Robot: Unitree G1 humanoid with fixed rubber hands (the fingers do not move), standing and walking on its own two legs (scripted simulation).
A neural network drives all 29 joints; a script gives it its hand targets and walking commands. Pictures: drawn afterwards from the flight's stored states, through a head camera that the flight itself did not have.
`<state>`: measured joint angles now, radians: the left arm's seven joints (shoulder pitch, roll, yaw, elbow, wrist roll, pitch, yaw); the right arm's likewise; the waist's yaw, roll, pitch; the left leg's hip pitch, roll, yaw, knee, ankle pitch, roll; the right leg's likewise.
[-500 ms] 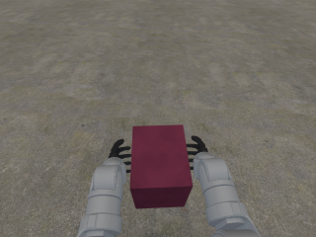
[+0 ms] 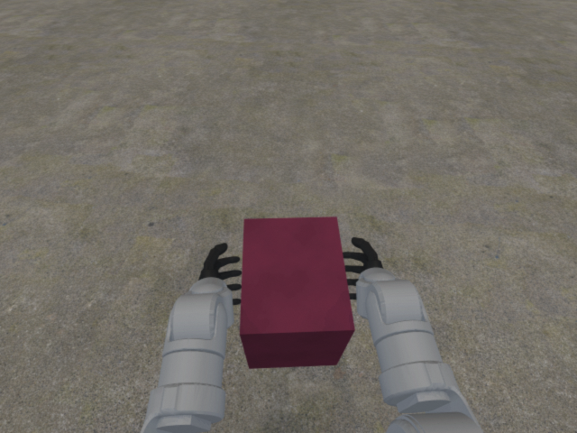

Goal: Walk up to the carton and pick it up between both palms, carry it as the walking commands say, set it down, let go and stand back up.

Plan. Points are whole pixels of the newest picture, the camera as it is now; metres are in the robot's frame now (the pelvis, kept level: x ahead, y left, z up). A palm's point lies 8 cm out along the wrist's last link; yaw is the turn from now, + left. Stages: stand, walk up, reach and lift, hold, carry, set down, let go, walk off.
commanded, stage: carry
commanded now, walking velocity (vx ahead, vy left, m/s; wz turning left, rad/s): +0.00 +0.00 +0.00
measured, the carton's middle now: (291, 294) +0.37 -0.01 -0.02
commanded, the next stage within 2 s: hold in 0.92 s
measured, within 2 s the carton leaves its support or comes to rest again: neither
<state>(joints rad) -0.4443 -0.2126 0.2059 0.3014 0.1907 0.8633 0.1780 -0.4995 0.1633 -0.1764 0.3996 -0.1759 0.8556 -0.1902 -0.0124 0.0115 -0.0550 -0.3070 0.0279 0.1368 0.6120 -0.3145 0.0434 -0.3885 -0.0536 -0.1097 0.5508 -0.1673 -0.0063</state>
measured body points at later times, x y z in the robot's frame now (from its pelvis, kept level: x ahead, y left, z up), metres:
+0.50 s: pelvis +0.00 +0.00 +0.00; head -0.01 +0.00 +0.45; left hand +0.33 +0.12 +0.06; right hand +0.34 -0.11 +0.05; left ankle +0.01 +0.09 -0.73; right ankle +0.08 -0.12 -0.73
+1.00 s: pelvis +0.00 +0.00 +0.00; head +0.01 -0.01 +0.45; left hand +0.34 +0.12 +0.06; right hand +0.35 -0.12 +0.05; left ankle +0.01 +0.09 -0.73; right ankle +0.07 -0.13 -0.73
